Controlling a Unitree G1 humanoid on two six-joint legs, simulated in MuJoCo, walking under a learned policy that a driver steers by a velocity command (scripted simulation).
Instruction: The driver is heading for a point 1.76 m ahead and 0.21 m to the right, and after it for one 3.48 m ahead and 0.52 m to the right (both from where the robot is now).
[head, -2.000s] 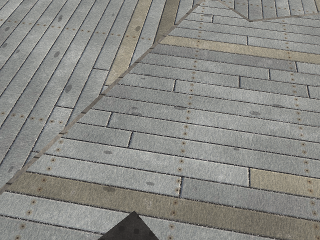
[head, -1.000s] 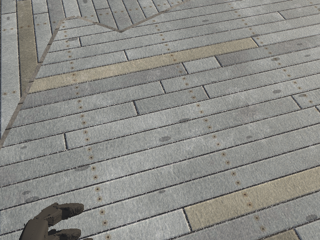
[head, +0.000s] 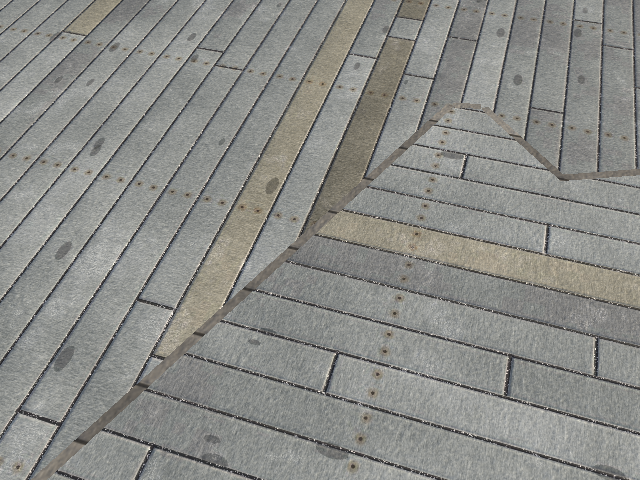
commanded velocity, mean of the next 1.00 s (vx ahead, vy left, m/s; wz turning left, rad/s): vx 0.22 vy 0.00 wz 0.07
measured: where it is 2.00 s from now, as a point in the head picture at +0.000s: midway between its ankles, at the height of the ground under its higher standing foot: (344, 326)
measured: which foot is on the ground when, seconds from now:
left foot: down 0.00-0.00, up 0.02-0.28, down 0.30-0.58, up 0.60-1.00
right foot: down 0.00-1.00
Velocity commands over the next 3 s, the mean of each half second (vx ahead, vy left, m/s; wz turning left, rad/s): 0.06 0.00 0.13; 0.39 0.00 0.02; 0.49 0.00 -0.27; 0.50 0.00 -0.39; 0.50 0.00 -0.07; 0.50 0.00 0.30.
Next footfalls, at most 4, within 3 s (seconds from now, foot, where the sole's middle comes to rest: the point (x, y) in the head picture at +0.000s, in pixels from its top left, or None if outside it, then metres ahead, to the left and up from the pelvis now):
0.30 left None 0.02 0.13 -0.76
1.04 left None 0.40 0.15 -0.77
1.60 right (383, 377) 0.70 -0.09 -0.77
2.08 left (328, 256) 1.04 0.02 -0.77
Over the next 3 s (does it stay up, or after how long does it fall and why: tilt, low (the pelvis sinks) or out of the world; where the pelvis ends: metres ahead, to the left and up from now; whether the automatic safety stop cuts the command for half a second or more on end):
stays up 1.30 -0.21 0.01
